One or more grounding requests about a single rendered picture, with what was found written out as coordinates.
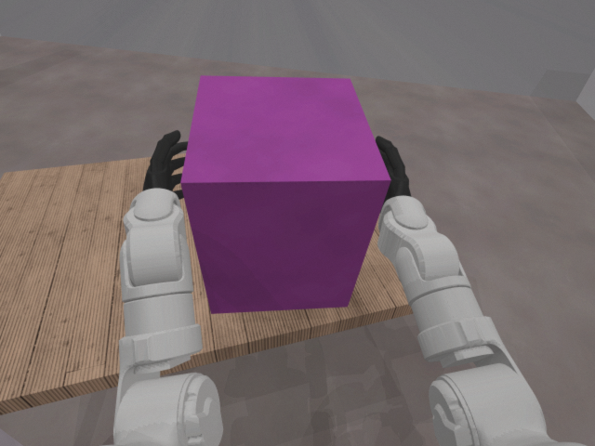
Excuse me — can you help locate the right robot upper arm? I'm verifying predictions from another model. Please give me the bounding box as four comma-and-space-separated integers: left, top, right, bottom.
429, 363, 587, 446

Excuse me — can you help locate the robot left forearm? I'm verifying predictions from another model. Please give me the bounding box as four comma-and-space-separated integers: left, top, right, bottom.
113, 188, 203, 445

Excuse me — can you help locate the left robot hand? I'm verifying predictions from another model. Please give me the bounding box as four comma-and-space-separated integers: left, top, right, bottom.
143, 130, 188, 199

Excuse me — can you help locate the right robot hand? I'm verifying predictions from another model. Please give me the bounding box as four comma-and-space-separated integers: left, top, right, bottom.
376, 136, 411, 212

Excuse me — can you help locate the carton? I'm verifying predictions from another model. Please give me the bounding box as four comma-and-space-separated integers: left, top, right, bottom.
180, 75, 391, 314

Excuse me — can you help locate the robot right forearm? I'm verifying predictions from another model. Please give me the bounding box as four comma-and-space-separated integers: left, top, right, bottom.
377, 196, 547, 432

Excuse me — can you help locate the left robot upper arm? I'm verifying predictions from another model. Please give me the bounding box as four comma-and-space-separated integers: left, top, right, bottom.
101, 373, 223, 446

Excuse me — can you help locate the table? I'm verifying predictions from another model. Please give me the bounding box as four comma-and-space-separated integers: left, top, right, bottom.
0, 153, 414, 446

